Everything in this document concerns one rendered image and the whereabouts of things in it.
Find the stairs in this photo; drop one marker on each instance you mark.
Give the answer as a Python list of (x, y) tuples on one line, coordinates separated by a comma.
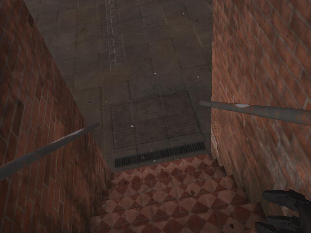
[(188, 195)]

